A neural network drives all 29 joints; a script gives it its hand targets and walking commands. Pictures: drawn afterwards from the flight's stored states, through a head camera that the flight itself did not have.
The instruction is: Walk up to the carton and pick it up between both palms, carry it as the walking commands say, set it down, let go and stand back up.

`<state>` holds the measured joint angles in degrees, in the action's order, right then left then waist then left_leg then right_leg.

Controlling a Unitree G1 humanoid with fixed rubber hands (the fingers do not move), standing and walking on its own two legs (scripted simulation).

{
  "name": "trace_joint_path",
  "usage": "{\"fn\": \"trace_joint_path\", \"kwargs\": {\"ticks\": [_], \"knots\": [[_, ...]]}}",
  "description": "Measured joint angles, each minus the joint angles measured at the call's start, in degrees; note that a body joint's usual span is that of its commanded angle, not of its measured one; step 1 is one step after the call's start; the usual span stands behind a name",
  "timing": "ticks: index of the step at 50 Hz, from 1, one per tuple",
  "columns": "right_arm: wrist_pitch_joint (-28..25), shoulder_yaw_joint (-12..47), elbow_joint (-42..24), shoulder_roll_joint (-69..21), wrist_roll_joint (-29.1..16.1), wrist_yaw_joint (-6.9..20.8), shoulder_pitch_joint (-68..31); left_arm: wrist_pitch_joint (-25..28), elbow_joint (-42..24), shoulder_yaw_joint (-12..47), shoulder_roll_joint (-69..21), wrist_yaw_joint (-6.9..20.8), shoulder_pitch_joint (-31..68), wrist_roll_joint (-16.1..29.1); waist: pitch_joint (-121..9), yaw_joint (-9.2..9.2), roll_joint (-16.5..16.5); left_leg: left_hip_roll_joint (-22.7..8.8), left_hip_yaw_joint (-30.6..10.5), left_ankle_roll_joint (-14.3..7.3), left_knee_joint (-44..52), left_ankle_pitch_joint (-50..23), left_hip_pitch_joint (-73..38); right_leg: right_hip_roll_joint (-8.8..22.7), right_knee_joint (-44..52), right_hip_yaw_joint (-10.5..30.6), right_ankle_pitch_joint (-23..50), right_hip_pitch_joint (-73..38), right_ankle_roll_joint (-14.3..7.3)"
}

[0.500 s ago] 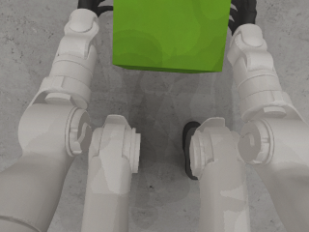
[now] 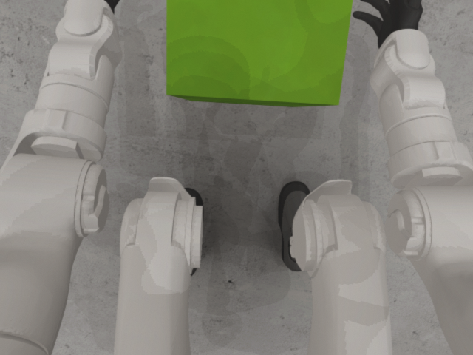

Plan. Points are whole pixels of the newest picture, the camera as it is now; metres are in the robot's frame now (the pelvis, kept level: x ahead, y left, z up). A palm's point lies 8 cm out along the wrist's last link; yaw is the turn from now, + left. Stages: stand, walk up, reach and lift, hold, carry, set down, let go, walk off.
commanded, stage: set down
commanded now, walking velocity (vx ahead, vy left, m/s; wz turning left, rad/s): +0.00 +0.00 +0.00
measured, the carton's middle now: (251, 36) +0.52 +0.00 -0.25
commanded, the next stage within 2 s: let go in 1.20 s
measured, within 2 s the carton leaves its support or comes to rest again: neither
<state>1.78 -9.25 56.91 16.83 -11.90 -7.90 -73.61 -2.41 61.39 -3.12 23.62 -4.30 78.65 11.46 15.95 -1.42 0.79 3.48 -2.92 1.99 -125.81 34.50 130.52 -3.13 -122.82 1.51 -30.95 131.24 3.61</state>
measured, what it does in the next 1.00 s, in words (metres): rises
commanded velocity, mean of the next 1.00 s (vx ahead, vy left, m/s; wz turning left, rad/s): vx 0.00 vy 0.00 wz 0.00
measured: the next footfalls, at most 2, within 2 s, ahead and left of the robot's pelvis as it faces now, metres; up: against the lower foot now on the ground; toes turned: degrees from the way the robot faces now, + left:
none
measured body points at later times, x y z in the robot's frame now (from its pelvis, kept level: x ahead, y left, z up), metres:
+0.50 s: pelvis +0.01 +0.00 +0.10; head +0.33 +0.01 +0.41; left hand +0.56 +0.21 -0.01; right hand +0.54 -0.19 -0.01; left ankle +0.10 +0.12 -0.34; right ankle +0.12 -0.13 -0.34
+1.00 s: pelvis +0.03 +0.00 +0.24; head +0.33 +0.01 +0.58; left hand +0.56 +0.21 +0.14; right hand +0.53 -0.19 +0.14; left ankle +0.10 +0.12 -0.34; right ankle +0.12 -0.13 -0.34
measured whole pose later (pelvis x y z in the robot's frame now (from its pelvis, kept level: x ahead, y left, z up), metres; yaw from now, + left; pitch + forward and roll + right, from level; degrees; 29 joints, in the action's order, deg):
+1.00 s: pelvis +0.03 +0.00 +0.24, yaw +1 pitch +46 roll -1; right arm 8.6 -17.8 41.6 9.9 -1.2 -3.5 -55.3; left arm -8.4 51.1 -14.8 19.0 2.6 62.3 0.9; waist -5.8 -2.4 -0.4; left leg 2.4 -3.3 1.1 -73.1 23.0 96.3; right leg -1.8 -71.3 2.5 -20.7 96.8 2.0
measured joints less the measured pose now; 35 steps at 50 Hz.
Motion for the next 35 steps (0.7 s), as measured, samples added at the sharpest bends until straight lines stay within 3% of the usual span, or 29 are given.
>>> {"fn": "trace_joint_path", "kwargs": {"ticks": [5, 19, 35], "knots": [[2.08, -0.52, -5.13, -0.76, 0.46, -0.72, 2.63, -2.00, -4.61, -0.69, -0.16, -0.38, -2.64, -0.26, -2.49, -0.18, -0.43, -0.04, -0.01, -0.14, 1.76, 0.12, -1.35, 0.28, 1.69, -0.08, -0.29, -1.45, -0.18], [4.92, -4.45, -8.24, -3.14, 4.66, 0.40, 7.99, -4.63, -4.86, -4.84, -1.30, 1.58, -6.80, -4.22, -13.97, -0.76, -0.95, -0.31, -0.05, -0.31, 14.65, -1.85, -7.26, 0.81, 14.05, 0.03, 1.18, -7.38, -1.00], [7.50, -6.67, -14.85, -5.23, 7.35, 2.09, 13.86, -6.88, -10.72, -8.78, -2.74, 4.32, -12.39, -7.74, -19.68, -0.93, -1.03, -0.73, -0.48, -0.41, 32.40, -5.59, -18.39, 0.96, 31.58, 0.17, 4.60, -18.62, -1.54]]}}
